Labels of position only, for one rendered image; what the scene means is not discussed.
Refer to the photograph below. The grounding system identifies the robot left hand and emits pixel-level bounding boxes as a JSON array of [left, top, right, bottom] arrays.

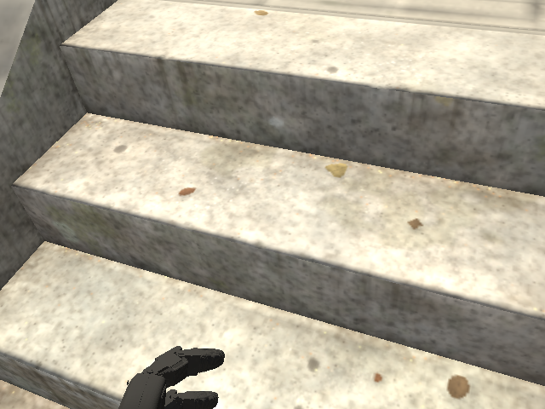
[[118, 346, 225, 409]]

